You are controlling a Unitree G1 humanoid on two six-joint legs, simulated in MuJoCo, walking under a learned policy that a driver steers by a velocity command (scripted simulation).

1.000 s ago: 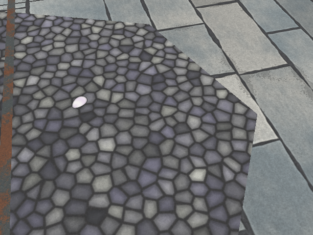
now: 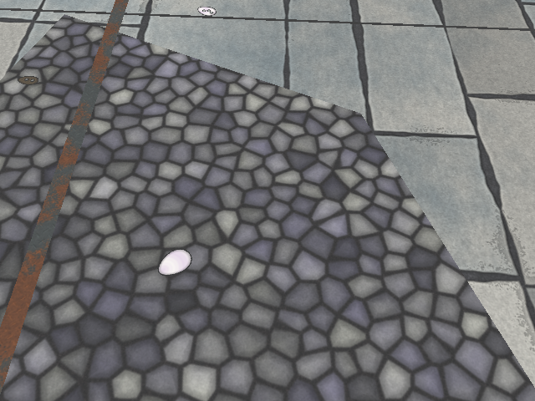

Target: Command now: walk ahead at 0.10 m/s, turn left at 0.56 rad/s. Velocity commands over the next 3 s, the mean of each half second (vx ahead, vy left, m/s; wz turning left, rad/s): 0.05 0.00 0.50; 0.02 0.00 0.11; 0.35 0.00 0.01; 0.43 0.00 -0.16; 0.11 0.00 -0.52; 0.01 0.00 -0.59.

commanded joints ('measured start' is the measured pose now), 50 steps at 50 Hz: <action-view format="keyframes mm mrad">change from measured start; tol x16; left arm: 1 12 111 12 -101 -22 -20 -17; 50 3 67 -17 -77 -10 6 -17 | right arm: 1 115 -183 -44 -73 8 -12 -8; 50 180 -152 2 -26 7 29 -56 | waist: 1 -48 67 -338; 20 2 160 -204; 24 -11 -261 -134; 50 -35 173 7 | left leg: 1 597 330 -520 -221 461 270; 4 316 233 -414 -282 246 182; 13 226 156 -449 -315 -118 126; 20 243 143 -489 -226 -27 86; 24 -40 -90 -202 322 -483 -99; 28 -50 -65 -213 530 -330 -156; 36 310 2 -38 -246 -55 -143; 39 472 157 -195 -157 253 -30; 46 257 93 -169 -198 -25 -57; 50 249 195 -367 -355 -655 51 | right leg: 1 -425 36 198 365 -14 -9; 21 44 33 165 -590 388 -42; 24 48 -373 630 -742 621 -344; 30 106 -158 305 -664 698 -232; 36 102 -143 302 -610 699 -209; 50 -125 80 35 -337 107 -34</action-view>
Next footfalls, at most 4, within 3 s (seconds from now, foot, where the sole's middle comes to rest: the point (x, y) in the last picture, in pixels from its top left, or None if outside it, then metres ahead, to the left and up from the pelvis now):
0.44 right None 0.15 -0.15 -0.76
0.74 left None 0.05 0.10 -0.76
1.64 left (190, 387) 0.45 0.20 -0.76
2.14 right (259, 279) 0.73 0.04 -0.76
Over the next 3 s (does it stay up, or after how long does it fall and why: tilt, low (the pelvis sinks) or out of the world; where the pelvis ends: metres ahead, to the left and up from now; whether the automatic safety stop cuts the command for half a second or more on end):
stays up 0.64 0.15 0.02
